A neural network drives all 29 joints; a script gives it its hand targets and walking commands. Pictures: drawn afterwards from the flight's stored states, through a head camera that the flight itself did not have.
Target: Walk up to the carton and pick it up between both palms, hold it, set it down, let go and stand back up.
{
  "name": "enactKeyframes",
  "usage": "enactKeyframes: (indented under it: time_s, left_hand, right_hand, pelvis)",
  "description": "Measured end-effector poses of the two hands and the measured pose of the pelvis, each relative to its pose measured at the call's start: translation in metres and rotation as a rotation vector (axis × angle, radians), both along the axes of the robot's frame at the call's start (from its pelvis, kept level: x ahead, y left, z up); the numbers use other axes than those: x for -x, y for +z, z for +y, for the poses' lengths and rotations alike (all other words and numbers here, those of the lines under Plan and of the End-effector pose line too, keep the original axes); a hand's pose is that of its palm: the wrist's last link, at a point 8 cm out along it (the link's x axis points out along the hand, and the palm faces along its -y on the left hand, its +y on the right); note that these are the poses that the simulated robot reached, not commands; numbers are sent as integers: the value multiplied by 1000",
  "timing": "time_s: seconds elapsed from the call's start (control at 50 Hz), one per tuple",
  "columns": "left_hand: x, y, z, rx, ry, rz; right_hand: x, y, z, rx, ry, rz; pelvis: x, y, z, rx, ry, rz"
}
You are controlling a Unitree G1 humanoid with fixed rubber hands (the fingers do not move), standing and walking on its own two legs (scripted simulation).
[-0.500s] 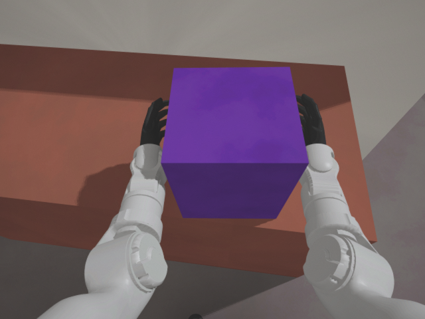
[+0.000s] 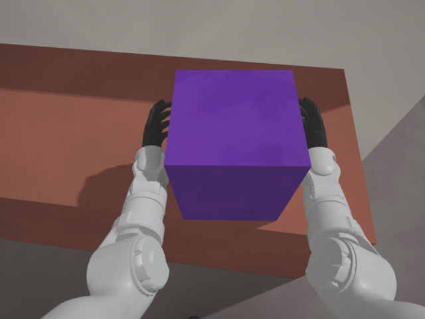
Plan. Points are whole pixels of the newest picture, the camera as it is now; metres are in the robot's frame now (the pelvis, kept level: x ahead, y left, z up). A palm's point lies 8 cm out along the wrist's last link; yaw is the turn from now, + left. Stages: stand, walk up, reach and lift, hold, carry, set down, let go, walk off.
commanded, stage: reach and lift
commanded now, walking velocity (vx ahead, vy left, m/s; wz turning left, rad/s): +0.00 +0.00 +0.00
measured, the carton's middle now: (231, 153) +0.43 +0.00 +0.01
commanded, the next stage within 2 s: none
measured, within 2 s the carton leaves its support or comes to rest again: leaves its support in 0.32 s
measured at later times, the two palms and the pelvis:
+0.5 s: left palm (153, 147) +0.41 +0.15 +0.05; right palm (318, 149) +0.41 -0.15 +0.06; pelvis -0.02 +0.00 +0.00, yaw +0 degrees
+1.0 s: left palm (150, 153) +0.40 +0.16 +0.05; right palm (315, 149) +0.41 -0.14 +0.06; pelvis -0.02 +0.00 +0.00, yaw +0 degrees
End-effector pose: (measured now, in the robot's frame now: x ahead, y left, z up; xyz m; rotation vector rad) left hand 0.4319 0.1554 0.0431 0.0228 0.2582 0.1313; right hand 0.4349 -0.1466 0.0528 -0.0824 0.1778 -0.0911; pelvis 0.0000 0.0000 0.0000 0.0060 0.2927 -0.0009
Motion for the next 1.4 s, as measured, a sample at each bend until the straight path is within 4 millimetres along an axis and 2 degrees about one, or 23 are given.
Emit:
enactKeyframes:
  time_s: [0.24,0.54,0.7,1.18,1.28,1.4]
  left_hand:
    - [4,3,0,-8,1,-28]
    - [19,8,-3,3,-5,-85]
    - [25,6,0,18,11,-80]
    - [35,6,1,19,28,-22]
    - [40,17,3,13,32,-36]
    - [45,46,7,2,35,-68]
  right_hand:
    - [6,2,0,18,0,-49]
    - [25,8,-2,23,-14,-107]
    - [27,10,1,22,-1,-102]
    - [29,16,4,17,16,-52]
    - [34,27,6,3,16,-65]
    - [39,52,10,-21,15,-97]
  pelvis:
    - [3,0,2,6,-1,26]
    - [20,0,0,8,3,18]
    - [24,-1,2,10,-4,28]
    - [18,-2,3,20,1,11]
    - [20,-2,2,20,10,-14]
    - [27,0,1,19,18,-79]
